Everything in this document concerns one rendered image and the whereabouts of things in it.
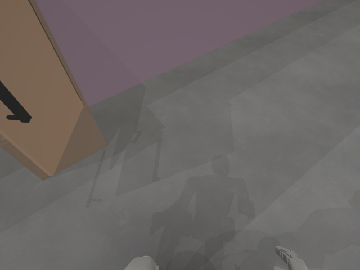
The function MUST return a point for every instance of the cupboard door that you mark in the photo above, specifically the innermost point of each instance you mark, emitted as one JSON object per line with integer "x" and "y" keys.
{"x": 34, "y": 75}

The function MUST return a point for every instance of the robot right hand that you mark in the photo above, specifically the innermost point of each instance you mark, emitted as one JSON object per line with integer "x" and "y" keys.
{"x": 290, "y": 258}

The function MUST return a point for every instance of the handle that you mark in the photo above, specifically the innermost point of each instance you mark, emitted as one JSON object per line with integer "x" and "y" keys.
{"x": 8, "y": 99}

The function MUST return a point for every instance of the left robot thigh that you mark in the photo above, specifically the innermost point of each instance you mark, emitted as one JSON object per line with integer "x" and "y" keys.
{"x": 142, "y": 263}

